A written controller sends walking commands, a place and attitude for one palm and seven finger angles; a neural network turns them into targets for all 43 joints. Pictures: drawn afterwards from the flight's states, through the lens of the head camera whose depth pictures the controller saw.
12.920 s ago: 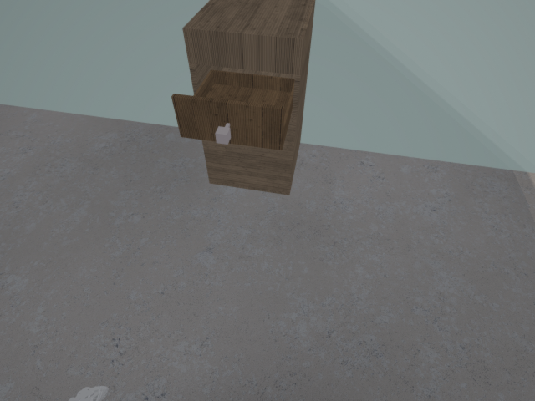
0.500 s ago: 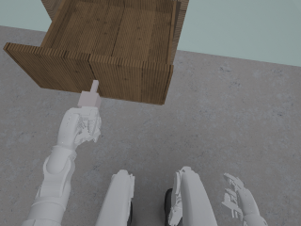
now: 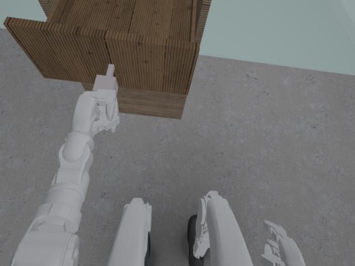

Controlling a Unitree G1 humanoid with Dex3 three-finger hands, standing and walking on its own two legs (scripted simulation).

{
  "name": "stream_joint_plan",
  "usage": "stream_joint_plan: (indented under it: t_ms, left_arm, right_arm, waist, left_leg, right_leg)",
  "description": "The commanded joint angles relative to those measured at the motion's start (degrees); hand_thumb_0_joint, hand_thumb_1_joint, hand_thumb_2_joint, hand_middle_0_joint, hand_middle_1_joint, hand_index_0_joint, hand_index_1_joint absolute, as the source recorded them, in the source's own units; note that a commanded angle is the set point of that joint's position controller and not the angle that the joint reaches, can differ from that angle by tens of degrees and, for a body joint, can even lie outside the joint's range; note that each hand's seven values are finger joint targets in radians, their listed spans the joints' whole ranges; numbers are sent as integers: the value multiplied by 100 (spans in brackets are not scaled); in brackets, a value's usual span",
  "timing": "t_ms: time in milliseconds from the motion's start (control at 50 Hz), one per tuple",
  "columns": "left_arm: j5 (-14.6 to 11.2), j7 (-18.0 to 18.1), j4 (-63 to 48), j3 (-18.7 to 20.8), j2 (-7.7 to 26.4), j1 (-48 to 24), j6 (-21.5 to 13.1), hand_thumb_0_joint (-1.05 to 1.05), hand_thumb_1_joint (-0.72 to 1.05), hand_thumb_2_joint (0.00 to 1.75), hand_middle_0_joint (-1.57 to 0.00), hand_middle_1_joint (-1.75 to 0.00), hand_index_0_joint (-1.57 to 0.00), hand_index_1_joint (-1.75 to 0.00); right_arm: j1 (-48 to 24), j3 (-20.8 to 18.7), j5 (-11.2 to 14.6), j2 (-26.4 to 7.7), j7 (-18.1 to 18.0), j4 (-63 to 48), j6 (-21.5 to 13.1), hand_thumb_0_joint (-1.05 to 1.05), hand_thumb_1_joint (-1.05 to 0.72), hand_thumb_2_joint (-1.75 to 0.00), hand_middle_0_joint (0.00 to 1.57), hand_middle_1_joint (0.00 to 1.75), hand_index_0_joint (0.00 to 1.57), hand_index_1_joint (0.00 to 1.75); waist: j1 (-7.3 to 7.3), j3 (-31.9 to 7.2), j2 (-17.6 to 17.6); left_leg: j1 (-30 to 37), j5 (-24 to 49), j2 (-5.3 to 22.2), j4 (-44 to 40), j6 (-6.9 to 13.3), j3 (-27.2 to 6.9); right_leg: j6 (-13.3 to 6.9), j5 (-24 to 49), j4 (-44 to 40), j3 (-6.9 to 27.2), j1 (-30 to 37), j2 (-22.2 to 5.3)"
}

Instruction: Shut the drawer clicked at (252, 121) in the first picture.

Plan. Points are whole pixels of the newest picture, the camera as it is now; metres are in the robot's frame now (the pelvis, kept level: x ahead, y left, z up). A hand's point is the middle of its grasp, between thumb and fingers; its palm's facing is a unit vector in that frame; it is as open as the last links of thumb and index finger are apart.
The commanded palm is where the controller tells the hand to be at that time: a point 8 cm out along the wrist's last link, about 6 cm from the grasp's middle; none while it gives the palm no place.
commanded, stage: push the drawer shut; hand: left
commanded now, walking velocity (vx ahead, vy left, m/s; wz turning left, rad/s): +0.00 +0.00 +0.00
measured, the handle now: (108, 80) +0.52 +0.16 +0.01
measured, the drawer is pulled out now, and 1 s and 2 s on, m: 0.17 0.05 0.00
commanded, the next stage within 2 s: pull the fist back off the drawer in 1.64 s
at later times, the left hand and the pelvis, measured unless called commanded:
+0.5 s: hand (121, 88) +0.50 +0.13 +0.00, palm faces -0.11 -0.99 -0.07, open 2.9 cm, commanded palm +0.51 +0.16 +0.01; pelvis +0.01 +0.00 +0.00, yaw -1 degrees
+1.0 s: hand (124, 70) +0.55 +0.13 +0.00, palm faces -0.10 -0.99 -0.06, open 3.0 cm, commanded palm +0.56 +0.14 +0.01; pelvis +0.00 +0.00 -0.02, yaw -2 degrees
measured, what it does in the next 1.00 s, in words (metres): stands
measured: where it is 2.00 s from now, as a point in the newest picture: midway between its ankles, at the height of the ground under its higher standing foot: (168, 259)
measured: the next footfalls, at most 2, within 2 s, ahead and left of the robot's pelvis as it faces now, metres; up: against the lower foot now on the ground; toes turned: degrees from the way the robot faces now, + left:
none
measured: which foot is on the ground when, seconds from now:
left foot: down 0.00-1.00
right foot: down 0.00-1.00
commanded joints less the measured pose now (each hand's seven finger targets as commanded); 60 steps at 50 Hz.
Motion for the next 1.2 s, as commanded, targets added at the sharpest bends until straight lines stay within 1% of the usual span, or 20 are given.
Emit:
stream_joint_plan:
  t_ms: [0,120,200,220,280,300,340,460,500,620,700,760,800,840,920,1000,1040,1060,1140,1180]
  left_arm:
    - [-39,187,-1024,341,722,-3236,-482,0,90,90,-140,-160,-140,-160]
    - [26,130,-542,615,1018,-3591,-615,0,90,90,-140,-160,-140,-160]
    - [41,94,-175,637,988,-3897,-630,0,90,90,-140,-160,-140,-160]
    - [53,101,-157,795,1179,-3969,-655,0,90,90,-140,-160,-140,-160]
    - [81,65,-71,840,1203,-4100,-690,0,90,90,-140,-160,-140,-160]
    - [60,44,92,820,1128,-4123,-677,0,90,90,-140,-160,-140,-160]
    - [68,30,200,1016,1383,-4260,-699,0,90,90,-140,-160,-140,-160]
    - [134,-34,405,1088,1511,-4690,-774,0,90,90,-140,-160,-140,-160]
    - [150,-29,437,1084,1533,-4873,-784,0,90,90,-140,-160,-140,-160]
    - [236,-23,659,1105,1652,-5292,-736,0,90,90,-140,-160,-140,-160]
    - [300,13,859,1029,1633,-5621,-692,0,90,90,-140,-160,-140,-160]
    - [365,54,974,1192,1920,-5826,-671,0,90,90,-140,-160,-140,-160]
    - [382,68,996,1075,1805,-6028,-648,0,90,90,-140,-160,-140,-160]
    - [408,71,1118,1154,1949,-6125,-602,0,90,90,-140,-160,-140,-160]
    - [499,71,1056,1161,2046,-6351,-598,0,90,90,-140,-160,-140,-160]
    - [562,129,1326,1221,2172,-6538,-503,0,90,90,-140,-160,-140,-160]
    - [617,168,1256,1255,2292,-6756,-482,0,90,90,-140,-160,-140,-160]
    - [628,178,1233,1257,2309,-6865,-494,0,90,90,-140,-160,-140,-160]
    - [734,212,1512,1267,2442,-7043,-385,0,90,90,-140,-160,-140,-160]
    - [755,218,1568,1410,2673,-7171,-361,0,90,90,-140,-160,-140,-160]
  right_arm:
    - [537,-391,-46,-1023,-64,-445,-153,0,-90,-90,20,30,20,30]
    - [705,-385,-97,-1017,-6,-377,-42,0,-90,-90,20,30,20,30]
    - [822,-391,-124,-1014,33,-314,40,0,-90,-90,20,30,20,30]
    - [868,-394,-131,-1041,36,-308,65,0,-90,-90,20,30,20,30]
    - [947,-402,-158,-1018,69,-301,121,0,-90,-90,20,30,20,30]
    - [958,-407,-156,-1009,77,-281,150,0,-90,-90,20,30,20,30]
    - [989,-377,-170,-1006,75,-276,198,0,-90,-90,20,30,20,30]
    - [1083,-369,-205,-1006,106,-269,308,0,-90,-90,20,30,20,30]
    - [1092,-372,-221,-1027,115,-245,361,0,-90,-90,20,30,20,30]
    - [1178,-355,-244,-1062,136,-214,466,0,-90,-90,20,30,20,30]
    - [1223,-328,-266,-1059,152,-174,510,0,-90,-90,20,30,20,30]
    - [1267,-288,-285,-1083,144,-197,538,0,-90,-90,20,30,20,30]
    - [1302,-288,-300,-1092,164,-155,555,0,-90,-90,20,30,20,30]
    - [1345,-265,-312,-1102,172,-150,572,0,-90,-90,20,30,20,30]
    - [1425,-264,-336,-1143,199,-141,611,0,-90,-90,20,30,20,30]
    - [1501,-219,-358,-1170,220,-113,649,0,-90,-90,20,30,20,30]
    - [1565,-211,-370,-1181,224,-114,654,0,-90,-90,20,30,20,30]
    - [1577,-196,-376,-1153,224,-127,643,0,-90,-90,20,30,20,30]
    - [1664,-153,-397,-1182,250,-91,678,0,-90,-90,20,30,20,30]
    - [1719,-121,-409,-1205,242,-88,678,0,-90,-90,20,30,20,30]
  waist:
    - [-486,-2898,678]
    - [-472,-3089,745]
    - [-561,-3098,781]
    - [-552,-3192,657]
    - [-534,-3432,831]
    - [-604,-3354,631]
    - [-597,-3219,545]
    - [-651,-3419,791]
    - [-697,-3451,931]
    - [-846,-3402,840]
    - [-939,-3311,1058]
    - [-944,-3367,1090]
    - [-1035,-3417,1242]
    - [-1062,-3383,1173]
    - [-1072,-3667,1490]
    - [-1166,-3375,1377]
    - [-1229,-3461,1329]
    - [-1233,-3476,1527]
    - [-1332,-3344,1497]
    - [-1364,-3333,1549]
  left_leg:
    - [1749,197,54,-1700,-75,-387]
    - [1669,632,55,-1579,-61,-257]
    - [1642,779,59,-1518,-46,-242]
    - [1636,811,73,-1491,-39,-262]
    - [1750,1123,66,-1442,-42,-230]
    - [1617,1067,68,-1388,-9,-190]
    - [1382,1036,65,-1350,19,-144]
    - [1523,1218,74,-1269,25,-169]
    - [1629,1246,85,-1259,2,-204]
    - [1518,1107,102,-1195,38,-233]
    - [1541,1009,89,-1194,29,-268]
    - [1481,1022,83,-1162,41,-304]
    - [1612,1057,98,-1152,23,-345]
    - [1461,1026,91,-1107,38,-317]
    - [1798,1177,124,-1112,-13,-444]
    - [1623,989,136,-1138,-2,-493]
    - [1541,975,133,-1080,35,-483]
    - [1608,1046,127,-1084,24,-473]
    - [1420,910,127,-1046,37,-476]
    - [1363,904,139,-1025,49,-481]
  right_leg:
    - [-146,-211,-996,241,1579,245]
    - [-152,-9,-1009,291,1842,284]
    - [-138,100,-995,293,1825,293]
    - [-134,116,-970,288,1866,310]
    - [-139,306,-958,300,1967,314]
    - [-115,286,-1015,336,2016,323]
    - [-109,280,-1036,368,2185,335]
    - [-119,397,-933,356,2040,359]
    - [-114,407,-924,341,1916,356]
    - [-95,336,-927,328,1829,383]
    - [-104,276,-913,301,1647,387]
    - [-117,260,-845,295,1620,401]
    - [-111,297,-841,268,1469,398]
    - [-106,287,-855,288,1553,406]
    - [-118,351,-763,232,1323,407]
    - [-112,256,-758,196,1210,420]
    - [-100,259,-765,219,1259,430]
    - [-110,300,-748,219,1194,422]
    - [-107,240,-749,209,1148,441]
    - [-110,238,-741,205,1129,450]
